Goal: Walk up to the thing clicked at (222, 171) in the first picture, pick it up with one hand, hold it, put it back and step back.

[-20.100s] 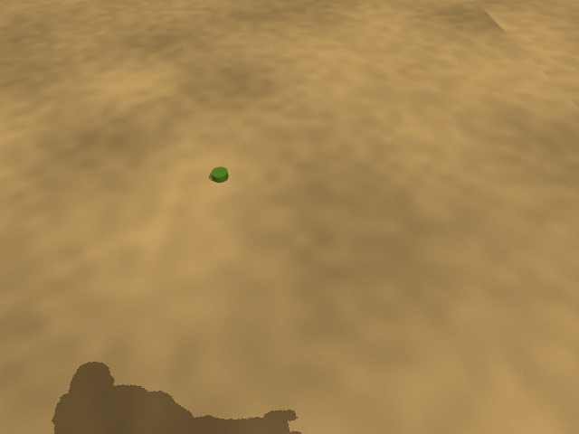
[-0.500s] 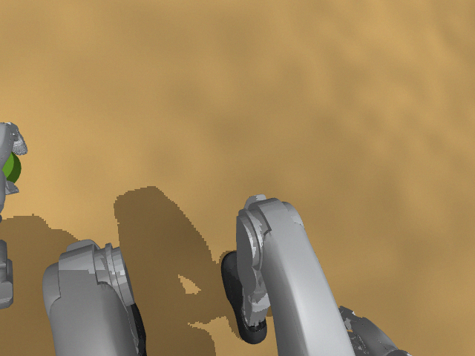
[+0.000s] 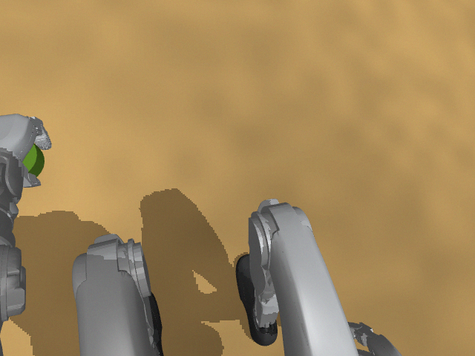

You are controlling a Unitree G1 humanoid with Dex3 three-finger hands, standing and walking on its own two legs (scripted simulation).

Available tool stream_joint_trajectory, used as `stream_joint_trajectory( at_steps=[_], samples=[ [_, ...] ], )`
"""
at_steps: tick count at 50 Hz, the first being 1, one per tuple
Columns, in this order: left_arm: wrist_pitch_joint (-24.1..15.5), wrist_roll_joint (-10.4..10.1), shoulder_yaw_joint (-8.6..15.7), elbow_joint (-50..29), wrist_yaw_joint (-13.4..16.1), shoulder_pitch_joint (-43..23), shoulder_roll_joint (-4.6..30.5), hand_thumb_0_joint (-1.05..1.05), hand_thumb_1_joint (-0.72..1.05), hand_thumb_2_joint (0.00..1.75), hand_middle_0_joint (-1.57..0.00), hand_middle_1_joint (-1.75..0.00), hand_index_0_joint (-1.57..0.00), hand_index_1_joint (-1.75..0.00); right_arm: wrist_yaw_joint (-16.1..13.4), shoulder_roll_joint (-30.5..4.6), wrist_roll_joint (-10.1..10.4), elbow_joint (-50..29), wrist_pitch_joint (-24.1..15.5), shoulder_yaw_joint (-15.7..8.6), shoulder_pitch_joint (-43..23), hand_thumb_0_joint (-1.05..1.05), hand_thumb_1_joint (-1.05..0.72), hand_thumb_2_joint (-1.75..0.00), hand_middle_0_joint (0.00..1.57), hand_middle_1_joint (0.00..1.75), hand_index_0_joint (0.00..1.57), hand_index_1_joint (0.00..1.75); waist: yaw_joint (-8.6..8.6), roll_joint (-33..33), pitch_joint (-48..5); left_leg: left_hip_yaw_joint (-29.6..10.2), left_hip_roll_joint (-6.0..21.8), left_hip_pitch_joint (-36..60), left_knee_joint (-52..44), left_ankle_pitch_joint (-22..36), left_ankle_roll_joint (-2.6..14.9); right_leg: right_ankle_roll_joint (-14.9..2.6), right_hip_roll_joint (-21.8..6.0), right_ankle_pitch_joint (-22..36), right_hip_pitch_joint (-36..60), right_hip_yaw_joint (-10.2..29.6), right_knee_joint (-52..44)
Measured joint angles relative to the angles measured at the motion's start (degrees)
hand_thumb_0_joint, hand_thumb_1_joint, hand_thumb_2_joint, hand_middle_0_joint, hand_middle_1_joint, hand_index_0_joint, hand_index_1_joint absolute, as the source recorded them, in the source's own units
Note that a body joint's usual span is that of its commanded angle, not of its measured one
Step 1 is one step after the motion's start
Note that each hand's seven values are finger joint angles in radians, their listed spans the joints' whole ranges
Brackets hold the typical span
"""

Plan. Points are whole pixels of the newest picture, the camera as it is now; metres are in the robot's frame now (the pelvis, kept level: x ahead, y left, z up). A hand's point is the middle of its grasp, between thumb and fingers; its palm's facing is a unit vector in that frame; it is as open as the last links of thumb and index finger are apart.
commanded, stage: lift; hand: left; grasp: from above
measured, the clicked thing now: (12, 159) +0.48 +0.31 -0.18
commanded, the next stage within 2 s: hold in 1.50 s
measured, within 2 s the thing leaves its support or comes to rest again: neither
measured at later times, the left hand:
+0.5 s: hand out of the picture +0.39 +0.30 +0.00, palm faces -0.43 -0.08 -0.90, open 8.2 cm
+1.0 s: hand out of the picture +0.34 +0.26 +0.21, palm faces -0.45 -0.12 -0.89, open 8.2 cm
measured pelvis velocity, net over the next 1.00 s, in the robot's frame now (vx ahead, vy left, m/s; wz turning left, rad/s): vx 0.02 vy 0.00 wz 0.09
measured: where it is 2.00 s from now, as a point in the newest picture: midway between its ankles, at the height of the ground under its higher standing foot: (206, 334)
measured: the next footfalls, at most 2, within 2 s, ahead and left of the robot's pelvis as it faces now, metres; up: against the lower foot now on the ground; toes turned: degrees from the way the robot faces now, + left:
none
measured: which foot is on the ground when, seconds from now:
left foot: down 0.00-1.00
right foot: down 0.00-1.00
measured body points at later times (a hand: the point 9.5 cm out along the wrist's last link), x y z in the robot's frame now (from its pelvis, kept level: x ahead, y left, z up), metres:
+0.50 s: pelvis -0.01 +0.00 +0.11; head +0.18 +0.05 +0.52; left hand +0.41 +0.30 +0.06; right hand +0.12 -0.26 -0.01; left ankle +0.08 +0.12 -0.31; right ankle +0.11 -0.13 -0.31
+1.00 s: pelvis +0.02 +0.00 +0.29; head +0.11 +0.01 +0.73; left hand +0.36 +0.27 +0.26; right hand +0.15 -0.25 +0.17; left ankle +0.07 +0.12 -0.31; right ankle +0.11 -0.13 -0.31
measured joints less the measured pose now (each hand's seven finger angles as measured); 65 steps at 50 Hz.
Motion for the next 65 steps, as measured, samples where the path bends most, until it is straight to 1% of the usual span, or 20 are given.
stream_joint_trajectory(
  at_steps=[4,8,13,19,27,32,38,41,45,48,53,58,61,65],
  samples=[
    [0.78,-0.92,-0.55,-3.44,-3.12,2.16,-1.07,-0.05,0.07,0.45,-0.50,-0.64,-0.87,-0.70,-0.56,0.10,1.02,-0.47,1.08,-1.14,0.34,0.00,-0.92,-0.91,0.20,0.30,0.20,0.30,0.92,0.66,-1.23,0.64,-0.01,1.61,-2.12,0.20,0.35,0.03,-0.19,-0.02,1.64,0.38,-1.93],
    [0.90,-2.04,-1.46,-8.59,-6.17,5.53,-2.41,-0.04,0.07,0.47,-0.50,-0.65,-0.88,-0.71,-1.29,0.01,2.08,-1.22,2.46,-2.17,0.67,0.00,-0.92,-0.91,0.20,0.30,0.20,0.30,2.34,1.20,-2.30,1.31,0.05,3.97,-4.51,0.35,0.69,0.30,-0.32,-0.01,3.92,0.82,-4.10],
    [0.66,-3.79,-2.63,-14.85,-8.97,9.78,-3.67,-0.03,0.06,0.49,-0.49,-0.66,-0.87,-0.73,-2.57,-0.03,3.23,-2.28,3.69,-3.03,0.58,0.00,-0.92,-0.91,0.20,0.30,0.20,0.30,4.09,1.47,-3.73,1.91,0.16,7.34,-7.96,0.78,0.95,0.42,-0.42,0.37,7.15,1.11,-7.35],
    [1.08,-6.07,-4.19,-22.45,-10.64,15.00,-4.85,-0.01,0.06,0.50,-0.47,-0.67,-0.86,-0.76,-4.20,0.26,4.66,-3.57,4.41,-3.88,-0.25,0.00,-0.92,-0.91,0.21,0.30,0.20,0.30,5.78,1.44,-5.12,2.42,0.30,12.38,-12.96,1.40,0.98,0.38,-0.53,0.99,11.96,1.24,-12.11],
    [4.35,-9.18,-6.52,-31.65,-11.80,21.89,-7.46,0.00,0.06,0.52,-0.46,-0.68,-0.85,-0.79,-6.76,1.26,6.33,-4.08,4.93,-4.44,-2.03,0.00,-0.92,-0.91,0.21,0.30,0.20,0.30,7.33,1.23,-5.92,3.18,0.63,22.97,-21.83,2.01,0.84,0.32,-0.55,1.68,22.00,1.43,-20.50],
    [6.35,-9.99,-8.10,-34.42,-12.36,24.94,-9.17,0.01,0.06,0.53,-0.45,-0.68,-0.85,-0.80,-8.39,1.96,7.14,-3.76,5.20,-4.43,-2.91,0.00,-0.92,-0.91,0.21,0.30,0.21,0.30,7.78,1.13,-6.09,3.76,0.84,31.37,-28.79,3.03,0.72,0.15,-0.53,2.70,30.03,1.58,-27.12],
    [8.54,-11.87,-9.43,-36.44,-13.34,28.69,-10.59,0.01,0.06,0.53,-0.45,-0.68,-0.85,-0.80,-10.10,2.69,7.87,-3.22,5.31,-4.08,-3.05,0.00,-0.91,-0.90,0.21,0.30,0.21,0.30,8.07,1.16,-5.33,4.56,1.36,42.90,-38.50,4.90,0.59,-0.08,-0.18,4.76,41.03,1.86,-36.51],
    [8.97,-12.34,-10.30,-36.84,-13.87,30.60,-11.22,0.01,0.06,0.54,-0.45,-0.68,-0.85,-0.80,-11.03,2.96,8.22,-2.67,4.93,-3.83,-2.37,0.00,-0.91,-0.90,0.21,0.30,0.21,0.30,8.29,1.10,-5.21,5.03,1.60,48.74,-43.54,5.88,0.47,-0.23,-0.01,5.78,46.54,2.08,-41.29],
    [8.80,-12.66,-11.29,-36.68,-13.92,32.84,-12.11,0.01,0.05,0.53,-0.46,-0.68,-0.86,-0.80,-12.10,3.16,8.67,-1.96,4.08,-3.72,-1.05,0.00,-0.91,-0.90,0.21,0.30,0.21,0.30,8.61,0.98,-4.99,5.57,1.85,55.99,-49.76,7.10,0.30,-0.41,0.20,7.00,53.42,2.32,-47.19],
    [8.58,-12.68,-11.89,-36.28,-13.36,34.05,-12.99,0.01,0.06,0.53,-0.46,-0.68,-0.86,-0.80,-12.66,3.23,8.87,-1.34,3.32,-3.86,-0.15,0.00,-0.91,-0.91,0.21,0.30,0.21,0.30,8.81,0.84,-4.61,5.85,1.98,60.86,-54.06,8.02,0.19,-0.56,0.32,7.89,58.10,2.41,-51.30],
    [8.30,-11.74,-12.71,-34.74,-11.33,35.03,-14.85,0.00,0.06,0.52,-0.46,-0.68,-0.86,-0.80,-13.16,3.09,8.90,-0.10,2.37,-4.33,1.02,0.00,-0.91,-0.91,0.21,0.30,0.21,0.30,9.15,0.75,-3.97,6.21,2.16,68.07,-60.62,9.52,0.00,-0.71,0.49,9.40,65.13,2.49,-57.69],
    [9.01,-10.88,-13.50,-31.80,-9.25,34.06,-16.28,0.00,0.07,0.52,-0.45,-0.68,-0.85,-0.80,-13.36,2.99,8.80,1.13,2.18,-4.64,1.66,0.00,-0.91,-0.91,0.21,0.30,0.21,0.30,9.27,0.53,-3.09,6.74,2.29,74.91,-66.74,11.04,-0.13,-0.83,0.63,10.90,71.69,2.77,-63.55],
    [9.95,-11.16,-13.84,-29.82,-8.67,33.17,-16.91,0.00,0.07,0.52,-0.45,-0.68,-0.85,-0.80,-13.32,3.03,8.75,1.60,2.29,-4.80,2.05,0.00,-0.91,-0.91,0.21,0.30,0.20,0.30,9.21,0.40,-2.62,7.11,2.38,78.79,-70.34,12.03,-0.18,-0.89,0.74,11.89,75.37,3.00,-66.98],
    [10.85,-11.99,-14.07,-28.50,-8.83,32.77,-17.49,0.00,0.06,0.52,-0.45,-0.68,-0.85,-0.80,-13.12,3.06,8.73,1.56,2.46,-4.98,2.79,0.00,-0.91,-0.90,0.21,0.30,0.20,0.30,9.03,0.23,-1.89,7.54,2.39,83.48,-75.02,13.47,-0.18,-0.90,0.78,13.29,79.85,3.27,-71.44]
  ],
)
